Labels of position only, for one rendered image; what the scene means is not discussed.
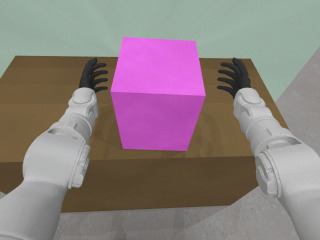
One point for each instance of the left robot hand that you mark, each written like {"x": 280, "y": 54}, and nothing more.
{"x": 87, "y": 79}

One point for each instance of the robot left forearm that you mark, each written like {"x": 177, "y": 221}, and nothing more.
{"x": 77, "y": 122}

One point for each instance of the pedestal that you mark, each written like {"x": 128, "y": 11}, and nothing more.
{"x": 217, "y": 169}

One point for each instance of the robot right upper arm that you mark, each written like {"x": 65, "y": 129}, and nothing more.
{"x": 292, "y": 175}

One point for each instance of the carton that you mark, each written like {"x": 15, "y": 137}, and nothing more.
{"x": 157, "y": 93}

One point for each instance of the robot right forearm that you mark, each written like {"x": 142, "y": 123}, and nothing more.
{"x": 258, "y": 124}

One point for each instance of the right robot hand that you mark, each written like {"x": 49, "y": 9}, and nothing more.
{"x": 240, "y": 77}

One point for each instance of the robot left upper arm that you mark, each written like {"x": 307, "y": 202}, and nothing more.
{"x": 32, "y": 210}

